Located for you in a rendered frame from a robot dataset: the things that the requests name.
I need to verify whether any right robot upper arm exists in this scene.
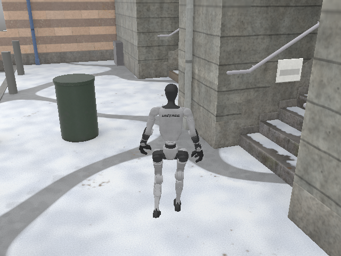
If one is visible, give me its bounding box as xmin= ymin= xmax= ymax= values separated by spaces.
xmin=182 ymin=107 xmax=197 ymax=137

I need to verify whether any robot right forearm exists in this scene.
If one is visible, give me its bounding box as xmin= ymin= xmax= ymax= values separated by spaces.
xmin=191 ymin=129 xmax=202 ymax=151

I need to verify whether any left robot shin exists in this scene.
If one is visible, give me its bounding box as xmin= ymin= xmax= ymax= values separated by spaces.
xmin=153 ymin=175 xmax=161 ymax=211

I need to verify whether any robot left forearm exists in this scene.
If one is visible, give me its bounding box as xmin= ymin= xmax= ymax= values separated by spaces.
xmin=140 ymin=127 xmax=150 ymax=146

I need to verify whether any robot head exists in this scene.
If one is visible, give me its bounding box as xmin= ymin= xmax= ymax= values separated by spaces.
xmin=162 ymin=84 xmax=180 ymax=109

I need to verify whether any right robot hand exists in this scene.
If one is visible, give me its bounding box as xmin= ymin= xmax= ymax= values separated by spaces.
xmin=191 ymin=150 xmax=204 ymax=163

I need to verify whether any left robot upper arm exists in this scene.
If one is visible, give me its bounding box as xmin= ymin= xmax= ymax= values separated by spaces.
xmin=145 ymin=107 xmax=160 ymax=135

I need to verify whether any left robot hand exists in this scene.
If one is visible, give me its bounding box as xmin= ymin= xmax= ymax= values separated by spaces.
xmin=139 ymin=144 xmax=151 ymax=155

